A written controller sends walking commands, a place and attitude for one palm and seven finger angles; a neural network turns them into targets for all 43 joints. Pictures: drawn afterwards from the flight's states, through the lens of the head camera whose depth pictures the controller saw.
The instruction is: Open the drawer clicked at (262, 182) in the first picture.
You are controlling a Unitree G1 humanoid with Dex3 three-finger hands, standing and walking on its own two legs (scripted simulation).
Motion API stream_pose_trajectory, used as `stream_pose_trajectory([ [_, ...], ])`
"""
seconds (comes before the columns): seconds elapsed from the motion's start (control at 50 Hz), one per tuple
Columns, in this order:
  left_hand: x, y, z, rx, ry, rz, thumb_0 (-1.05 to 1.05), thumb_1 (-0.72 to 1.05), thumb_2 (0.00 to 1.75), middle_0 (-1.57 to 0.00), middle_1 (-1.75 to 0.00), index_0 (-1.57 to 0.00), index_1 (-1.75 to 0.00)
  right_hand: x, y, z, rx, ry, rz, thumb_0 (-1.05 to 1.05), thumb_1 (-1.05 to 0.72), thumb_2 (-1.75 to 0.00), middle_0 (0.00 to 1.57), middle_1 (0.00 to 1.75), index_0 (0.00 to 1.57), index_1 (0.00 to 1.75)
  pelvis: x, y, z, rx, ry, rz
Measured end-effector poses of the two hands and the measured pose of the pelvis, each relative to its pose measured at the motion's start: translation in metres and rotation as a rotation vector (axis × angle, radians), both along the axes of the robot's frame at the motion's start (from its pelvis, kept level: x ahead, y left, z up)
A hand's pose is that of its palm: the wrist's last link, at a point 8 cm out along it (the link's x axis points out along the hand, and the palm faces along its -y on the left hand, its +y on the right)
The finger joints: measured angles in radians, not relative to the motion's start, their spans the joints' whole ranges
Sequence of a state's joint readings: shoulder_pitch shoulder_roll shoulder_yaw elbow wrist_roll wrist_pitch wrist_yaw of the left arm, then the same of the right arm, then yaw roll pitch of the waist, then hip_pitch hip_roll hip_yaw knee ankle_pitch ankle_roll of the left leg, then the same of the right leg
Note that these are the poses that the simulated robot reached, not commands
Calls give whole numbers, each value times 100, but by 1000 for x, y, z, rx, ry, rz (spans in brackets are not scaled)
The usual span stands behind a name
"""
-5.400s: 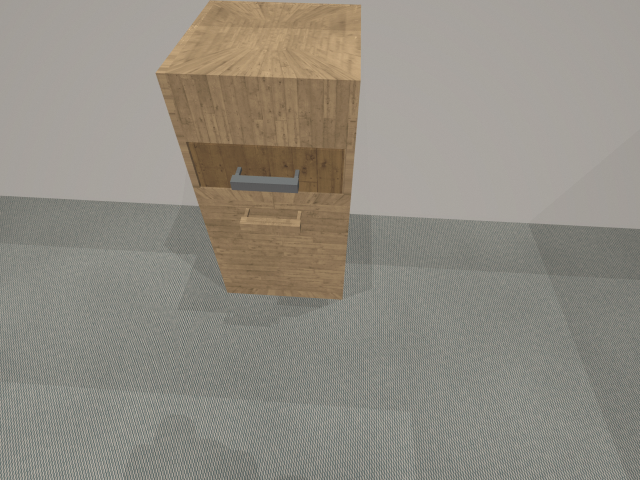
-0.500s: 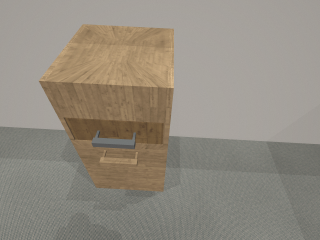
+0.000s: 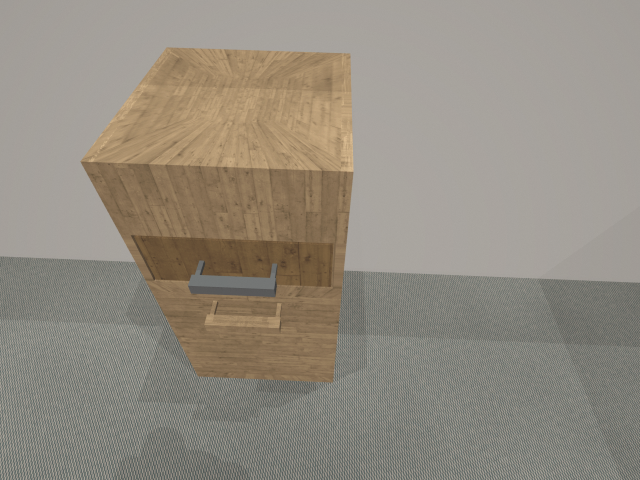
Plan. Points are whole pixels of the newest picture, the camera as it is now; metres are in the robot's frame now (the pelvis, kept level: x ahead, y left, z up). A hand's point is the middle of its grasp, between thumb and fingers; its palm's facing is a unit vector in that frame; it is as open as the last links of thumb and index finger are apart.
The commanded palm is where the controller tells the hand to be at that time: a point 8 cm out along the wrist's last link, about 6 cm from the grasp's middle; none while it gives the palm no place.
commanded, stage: look again from close up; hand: left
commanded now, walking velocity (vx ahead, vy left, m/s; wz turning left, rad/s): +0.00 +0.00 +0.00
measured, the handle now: (235, 276) +0.51 +0.20 -0.16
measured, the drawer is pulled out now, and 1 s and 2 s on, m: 0.00 0.00 0.00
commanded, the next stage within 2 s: raise the hand with hooked fingers in 0.34 s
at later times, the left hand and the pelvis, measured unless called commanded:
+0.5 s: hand out of the picture +0.02 +0.17 -0.16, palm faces -0.04 -0.97 -0.25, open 7.4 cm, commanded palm +0.10 +0.22 -0.06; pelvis +0.01 +0.00 +0.00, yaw -1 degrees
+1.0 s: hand (163, 462) +0.15 +0.20 -0.05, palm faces +0.05 -0.06 -1.00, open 9.4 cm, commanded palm +0.15 +0.21 +0.01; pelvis -0.04 -0.05 -0.05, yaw +1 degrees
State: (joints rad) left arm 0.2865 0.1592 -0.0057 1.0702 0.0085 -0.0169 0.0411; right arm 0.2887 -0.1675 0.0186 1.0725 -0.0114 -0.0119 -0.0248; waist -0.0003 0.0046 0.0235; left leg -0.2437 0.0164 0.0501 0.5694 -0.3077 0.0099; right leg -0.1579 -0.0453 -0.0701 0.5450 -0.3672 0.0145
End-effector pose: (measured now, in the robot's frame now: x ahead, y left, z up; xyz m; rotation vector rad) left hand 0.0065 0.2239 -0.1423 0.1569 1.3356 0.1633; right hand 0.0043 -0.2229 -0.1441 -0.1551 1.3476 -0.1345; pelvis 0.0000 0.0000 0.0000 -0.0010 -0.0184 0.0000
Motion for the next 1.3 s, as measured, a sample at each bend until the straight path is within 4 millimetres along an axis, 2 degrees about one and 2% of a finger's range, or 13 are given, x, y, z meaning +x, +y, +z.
stream_pose_trajectory([
  [0.14,7,5,2,1,-9,-9,1,91,90,-20,-30,-19,-30,11,-3,5,-11,-17,13,1,-93,-90,20,29,20,30,1,1,3,5,2,-1],
  [0.46,-17,-7,2,-14,79,14,1,91,90,-20,-30,-20,-30,12,-5,7,-10,25,13,1,-93,-90,20,29,20,30,8,-3,6,2,11,-1],
  [0.48,-8,-7,7,-1,47,-29,1,91,90,-20,-30,-20,-30,14,-7,8,-18,-3,8,1,-93,-90,20,29,20,30,7,-3,6,0,16,-10],
  [0.54,49,6,53,182,-266,-166,3,92,89,-21,-31,-20,-31,36,-15,17,-54,-220,-21,2,-93,-90,20,29,21,30,2,-5,3,27,32,-24],
  [0.62,128,9,122,534,-605,-459,3,87,87,-21,-33,-20,-34,81,-25,20,-54,-453,18,1,-92,-90,20,29,20,30,-11,-8,-6,31,87,-3],
  [0.68,163,-1,158,832,-761,-691,2,82,85,-21,-37,-20,-37,116,-34,27,-41,-570,54,1,-92,-90,20,29,20,30,-20,-14,-15,31,142,-26],
  [0.74,166,-22,162,980,-824,-858,1,76,83,-21,-40,-20,-41,147,-42,36,-24,-641,85,1,-91,-90,20,29,20,30,-28,-22,-24,43,178,-54],
  [0.82,138,-43,143,1022,-819,-997,1,67,79,-22,-46,-21,-46,176,-48,45,-24,-681,162,1,-91,-90,20,29,20,30,-37,-32,-34,56,203,-55],
  [0.88,116,-43,133,1057,-797,-1009,0,59,76,-23,-50,-23,-51,190,-48,43,-37,-681,220,1,-91,-90,20,29,20,30,-41,-40,-41,54,208,-34],
  [0.92,111,-38,133,1097,-796,-986,0,54,74,-24,-53,-24,-54,196,-45,39,-39,-675,242,1,-91,-90,20,29,20,30,-43,-44,-46,47,207,-17],
  [1.02,130,-21,151,1209,-820,-915,0,41,69,-26,-61,-25,-61,193,-35,22,-5,-641,250,1,-91,-90,20,29,20,30,-45,-51,-51,29,191,13],
  [1.14,166,-18,178,1180,-786,-899,0,27,63,-27,-70,-26,-70,163,-26,12,48,-550,185,1,-91,-90,20,29,21,30,-39,-51,-38,30,164,5],
  [1.3,181,-22,190,1082,-816,-1013,0,9,55,-28,-82,-27,-82,127,-43,11,-3,-435,124,1,-91,-90,20,30,21,30,-29,-41,-23,31,156,-16],
])
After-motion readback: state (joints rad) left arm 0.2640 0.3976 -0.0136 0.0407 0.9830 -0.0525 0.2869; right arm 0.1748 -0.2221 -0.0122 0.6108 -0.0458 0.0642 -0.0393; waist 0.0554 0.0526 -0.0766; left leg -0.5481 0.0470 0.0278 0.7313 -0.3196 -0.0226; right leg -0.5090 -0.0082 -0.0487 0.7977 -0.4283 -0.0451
